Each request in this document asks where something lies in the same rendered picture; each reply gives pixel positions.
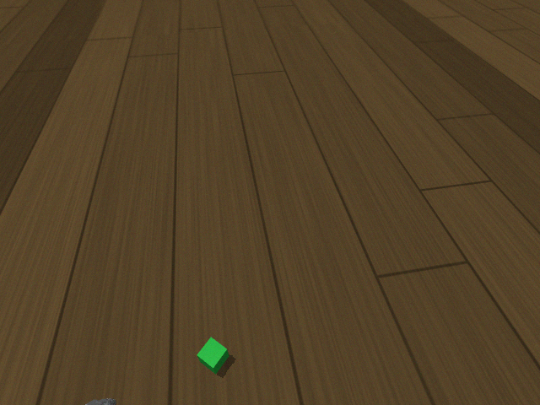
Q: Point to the cube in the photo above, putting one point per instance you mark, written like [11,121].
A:
[213,355]

